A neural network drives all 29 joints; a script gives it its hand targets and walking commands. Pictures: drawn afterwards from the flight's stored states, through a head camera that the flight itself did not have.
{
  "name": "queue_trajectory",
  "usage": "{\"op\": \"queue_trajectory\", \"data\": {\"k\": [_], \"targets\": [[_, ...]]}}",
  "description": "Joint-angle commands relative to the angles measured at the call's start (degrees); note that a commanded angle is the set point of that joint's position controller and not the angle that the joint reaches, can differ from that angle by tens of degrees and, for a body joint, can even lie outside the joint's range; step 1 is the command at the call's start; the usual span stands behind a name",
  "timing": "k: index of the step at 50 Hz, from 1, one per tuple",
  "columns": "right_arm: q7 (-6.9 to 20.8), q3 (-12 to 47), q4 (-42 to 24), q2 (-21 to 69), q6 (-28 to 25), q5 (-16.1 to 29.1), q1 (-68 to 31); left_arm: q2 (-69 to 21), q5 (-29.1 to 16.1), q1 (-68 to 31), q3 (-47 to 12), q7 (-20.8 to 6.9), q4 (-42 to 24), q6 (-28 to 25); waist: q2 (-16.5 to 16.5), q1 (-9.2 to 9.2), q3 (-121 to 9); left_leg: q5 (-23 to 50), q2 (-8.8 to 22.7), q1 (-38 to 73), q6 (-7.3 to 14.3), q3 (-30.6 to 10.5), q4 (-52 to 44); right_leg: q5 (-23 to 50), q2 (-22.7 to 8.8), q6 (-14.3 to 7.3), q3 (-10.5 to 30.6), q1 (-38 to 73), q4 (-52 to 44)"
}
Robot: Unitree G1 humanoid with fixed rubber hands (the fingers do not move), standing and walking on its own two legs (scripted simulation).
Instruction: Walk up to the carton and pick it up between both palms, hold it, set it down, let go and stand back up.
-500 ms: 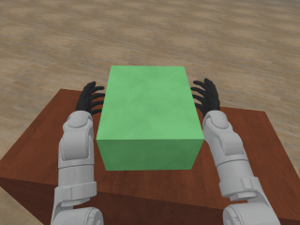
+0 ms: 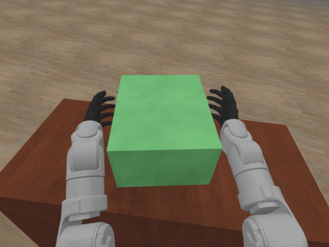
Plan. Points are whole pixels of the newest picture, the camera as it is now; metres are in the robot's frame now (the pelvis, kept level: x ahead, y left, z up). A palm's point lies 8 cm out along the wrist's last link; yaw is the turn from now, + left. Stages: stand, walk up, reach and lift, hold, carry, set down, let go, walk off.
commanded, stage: hold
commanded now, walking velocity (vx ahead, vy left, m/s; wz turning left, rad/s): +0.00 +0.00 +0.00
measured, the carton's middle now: (161, 125) +0.40 +0.00 +0.12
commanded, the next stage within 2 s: none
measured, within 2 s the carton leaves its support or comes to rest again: neither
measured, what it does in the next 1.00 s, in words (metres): stands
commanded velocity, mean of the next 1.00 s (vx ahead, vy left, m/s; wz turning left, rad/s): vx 0.00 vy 0.00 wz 0.00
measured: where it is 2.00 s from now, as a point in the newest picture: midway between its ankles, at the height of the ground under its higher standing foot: outside the picture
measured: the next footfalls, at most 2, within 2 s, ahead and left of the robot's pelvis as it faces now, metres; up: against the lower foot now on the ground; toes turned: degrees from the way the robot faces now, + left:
none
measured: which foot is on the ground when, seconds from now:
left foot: down 0.00-1.00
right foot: down 0.00-1.00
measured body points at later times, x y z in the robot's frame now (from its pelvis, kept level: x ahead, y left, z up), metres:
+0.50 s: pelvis +0.00 -0.01 +0.00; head -0.04 +0.02 +0.45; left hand +0.37 +0.16 +0.16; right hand +0.37 -0.16 +0.18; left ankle +0.03 +0.11 -0.75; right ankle +0.01 -0.11 -0.75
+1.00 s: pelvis +0.00 +0.00 +0.00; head -0.03 +0.03 +0.45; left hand +0.37 +0.16 +0.16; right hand +0.37 -0.16 +0.17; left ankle +0.03 +0.11 -0.75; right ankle +0.01 -0.11 -0.75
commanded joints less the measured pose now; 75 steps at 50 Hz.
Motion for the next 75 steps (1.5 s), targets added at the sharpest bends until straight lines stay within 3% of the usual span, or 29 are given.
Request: {"op": "queue_trajectory", "data": {"k": [1,4,5,8,10,13,16,21,29,34,35,37,40,43,45,48,50,53,54,59,60,63,66,68,70,71,72,74,75], "targets": [[5.5,25.4,-22.1,30.2,-4.7,5.3,-39.0,-28.6,-8.9,-36.3,-29.5,-4.9,-14.2,-5.1,6.0,-0.19,-29.8,20.0,-1.4,9.5,-3.1,1.5,1.0,14.3,3.6,2.1,-2.6,5.7,-0.1],[5.3,25.5,-26.5,29.6,-5.3,5.8,-40.2,-29.3,-10.5,-35.2,-32.8,-4.3,-15.2,-5.0,6.8,-1.56,-31.1,20.3,-1.4,10.3,-3.6,1.1,2.1,15.3,3.6,2.3,-2.7,4.4,0.0],[4.8,26.9,-25.7,30.3,-4.8,6.1,-37.2,-27.5,-9.6,-33.9,-31.2,-4.3,-16.1,-4.8,6.5,-0.02,-31.4,22.0,-1.8,10.4,-2.8,1.5,2.9,17.3,3.4,2.7,-2.2,6.0,0.7],[5.4,24.2,-20.0,28.2,-3.3,3.5,-39.0,-24.8,-6.6,-33.4,-26.2,-5.6,-8.7,-3.7,2.9,0.42,-19.5,7.4,-2.4,3.8,-0.7,2.6,-1.9,6.9,2.2,2.9,-2.4,2.7,-1.5],[5.4,25.3,-25.1,30.4,-4.1,4.5,-38.3,-26.8,-9.0,-35.0,-28.7,-5.8,-14.1,-4.2,3.7,-0.2,-25.7,11.0,-2.2,4.0,-1.1,3.2,-0.8,11.6,2.6,3.0,-2.3,6.4,-0.1],[5.3,25.5,-23.4,30.8,-3.8,4.2,-38.9,-27.2,-8.7,-35.1,-28.2,-5.7,-11.7,-4.8,2.5,0.4,-24.9,11.5,-2.0,5.0,-1.1,2.7,-0.5,12.4,2.4,2.9,-2.0,5.2,-0.5],[5.3,25.6,-24.4,30.2,-4.0,3.9,-39.3,-27.7,-8.9,-36.0,-30.2,-5.4,-13.2,-4.5,5.7,-0.27,-29.1,13.7,-1.8,7.5,-2.1,2.4,0.2,13.4,2.7,2.6,-2.5,4.4,0.2],[5.1,24.6,-21.1,32.4,-3.1,2.8,-37.7,-26.7,-9.4,-37.0,-27.7,-5.8,-10.7,-5.1,2.7,-0.09,-26.0,10.0,-2.2,5.4,-0.9,3.2,-0.7,10.3,2.5,3.0,-1.9,5.0,-0.2],[6.2,22.2,-16.9,31.0,-3.7,2.9,-41.3,-26.5,-7.7,-38.5,-26.2,-5.7,-7.8,-4.7,4.6,0.52,-23.3,4.5,-1.8,3.0,-0.9,3.1,-2.6,3.2,2.0,2.5,-2.6,3.0,-1.2],[5.8,23.7,-19.1,31.7,-4.5,4.2,-41.3,-29.1,-9.1,-38.1,-28.2,-5.3,-10.1,-5.4,5.5,0.04,-28.3,14.4,-1.6,7.7,-2.2,2.3,0.0,11.0,3.1,2.5,-2.5,4.4,0.0],[5.5,24.3,-19.5,31.8,-4.4,4.1,-41.4,-27.4,-8.7,-35.9,-26.1,-5.9,-7.6,-5.2,3.2,0.75,-27.3,11.9,-2.4,6.0,-1.2,3.1,-0.3,11.1,2.6,2.9,-2.7,5.2,-0.9],[4.7,26.1,-24.7,32.3,-4.7,5.2,-39.6,-27.6,-10.7,-37.7,-29.2,-5.5,-14.0,-6.0,3.0,-0.62,-31.4,18.5,-2.3,7.7,-1.8,2.4,1.2,19.9,3.1,3.2,-2.2,7.7,0.8],[4.5,26.5,-24.0,30.2,-4.0,5.2,-36.6,-27.9,-10.2,-35.6,-31.1,-5.2,-15.4,-5.5,6.2,-1.3,-30.0,20.7,-1.8,9.7,-2.8,1.4,1.7,18.6,3.1,2.8,-2.5,5.7,0.9],[4.2,25.0,-22.6,29.5,-3.1,4.1,-33.5,-26.0,-8.3,-31.7,-27.9,-6.5,-11.0,-3.9,2.8,-1.43,-21.9,14.7,-2.0,6.6,-1.9,2.5,0.4,15.2,2.7,3.0,-2.3,5.5,-0.4],[4.6,23.6,-18.7,29.4,-2.5,4.1,-33.0,-25.8,-7.7,-33.4,-27.8,-6.5,-11.3,-3.8,5.1,-1.33,-19.5,10.8,-2.1,4.7,-1.8,2.6,-1.0,9.6,2.7,2.7,-2.7,4.6,-0.5],[5.4,24.3,-22.2,28.7,-3.6,4.1,-37.5,-27.6,-9.1,-36.7,-28.7,-6.1,-12.7,-4.4,5.9,-0.18,-22.9,11.9,-1.8,6.1,-2.5,2.6,-0.8,7.8,2.8,2.2,-3.0,2.9,-0.8],[5.1,26.6,-27.2,30.3,-4.2,5.9,-37.2,-27.2,-9.3,-33.8,-30.4,-5.5,-16.2,-4.1,6.5,-0.42,-27.8,18.4,-2.0,8.1,-2.7,2.4,1.1,15.2,2.9,2.6,-2.4,5.9,0.2],[6.2,23.5,-22.4,28.5,-4.1,3.6,-39.8,-27.8,-10.4,-38.1,-30.3,-4.7,-12.2,-4.8,6.1,-0.04,-26.2,11.2,-0.8,6.5,-2.7,1.1,-0.6,5.4,3.1,1.7,-3.0,0.3,-0.5],[6.1,26.4,-25.5,29.3,-4.5,4.3,-39.7,-27.2,-9.7,-35.1,-29.2,-4.8,-12.9,-4.6,3.5,1.59,-27.8,12.2,-1.6,7.1,-1.6,2.6,-0.1,9.2,3.0,2.3,-2.9,2.8,-0.3],[6.1,22.7,-19.4,29.2,-3.6,1.9,-37.4,-28.3,-10.0,-36.4,-30.0,-4.8,-11.1,-4.6,3.8,-1.79,-26.4,10.0,-1.1,6.5,-2.1,2.0,-0.7,8.1,2.6,2.1,-2.2,2.4,-0.9],[5.8,23.3,-20.0,29.4,-3.9,1.9,-39.8,-27.7,-8.5,-35.4,-26.7,-5.5,-8.5,-4.6,1.9,0.01,-24.3,8.3,-1.4,6.0,-1.1,2.8,-1.6,6.1,2.8,2.3,-2.6,2.3,-1.4],[6.4,23.2,-17.5,31.7,-4.3,1.7,-39.4,-27.5,-8.6,-39.1,-26.4,-5.6,-10.9,-5.4,3.2,0.84,-27.6,7.5,-1.7,5.6,-0.7,3.4,-2.0,5.8,2.4,2.4,-2.6,3.8,-0.5],[5.5,24.7,-24.0,32.7,-5.4,3.5,-42.1,-28.6,-10.6,-37.8,-29.1,-5.2,-11.2,-5.8,4.3,-0.24,-30.9,12.6,-2.6,7.1,-1.2,3.2,0.5,13.4,2.2,3.1,-2.2,4.1,0.0],[5.4,24.4,-17.2,31.4,-3.9,3.1,-39.9,-26.8,-7.7,-36.6,-25.8,-5.5,-7.6,-5.6,3.5,0.88,-24.3,9.2,-2.4,5.8,-0.6,3.1,-0.7,10.5,2.0,3.4,-2.4,3.6,-0.7],[5.1,23.4,-18.0,31.6,-4.0,2.7,-38.5,-27.8,-8.3,-36.1,-27.1,-5.8,-9.3,-5.2,4.2,-0.5,-24.7,11.5,-2.4,4.7,-1.2,3.2,-0.5,13.3,2.2,3.3,-2.5,4.8,0.0],[5.4,22.2,-13.2,30.8,-3.5,2.7,-36.5,-26.6,-8.1,-38.5,-27.1,-6.1,-8.0,-5.2,5.5,-1.23,-20.9,7.0,-2.0,4.8,-1.3,2.9,-1.6,7.1,2.3,2.7,-2.6,2.3,-0.8],[5.4,22.9,-17.0,31.9,-4.1,2.4,-38.1,-27.7,-8.1,-37.1,-26.7,-6.4,-9.4,-5.1,3.4,-0.69,-23.3,9.6,-2.2,4.8,-0.9,3.4,-1.5,9.2,2.5,3.0,-2.6,4.0,-0.9],[5.2,24.5,-17.1,31.9,-4.0,3.6,-37.5,-26.8,-7.5,-36.3,-27.0,-6.0,-11.6,-5.2,5.0,-0.12,-27.5,12.9,-2.3,6.7,-1.0,3.6,-0.1,14.6,2.1,3.2,-2.4,6.4,-0.2],[5.0,23.2,-18.6,31.3,-4.3,2.3,-38.2,-27.3,-7.9,-38.0,-26.5,-6.2,-10.4,-5.5,4.2,-1.41,-26.8,12.3,-2.4,6.7,-1.2,3.3,-0.1,14.7,2.3,3.1,-2.4,6.1,-0.2]]}}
